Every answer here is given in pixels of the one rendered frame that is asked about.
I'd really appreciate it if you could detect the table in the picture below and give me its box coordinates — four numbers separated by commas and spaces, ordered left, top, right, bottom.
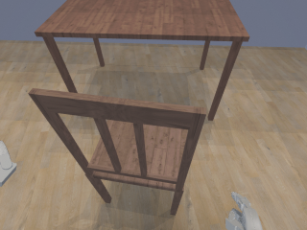
35, 0, 250, 121

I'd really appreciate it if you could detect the robot right hand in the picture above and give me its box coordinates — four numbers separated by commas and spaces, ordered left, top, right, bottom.
225, 192, 263, 230

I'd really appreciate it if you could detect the robot left hand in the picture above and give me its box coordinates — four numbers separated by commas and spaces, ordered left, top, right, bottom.
0, 140, 17, 187

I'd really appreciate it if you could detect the chair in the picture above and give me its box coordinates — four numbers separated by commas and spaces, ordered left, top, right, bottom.
28, 88, 206, 216

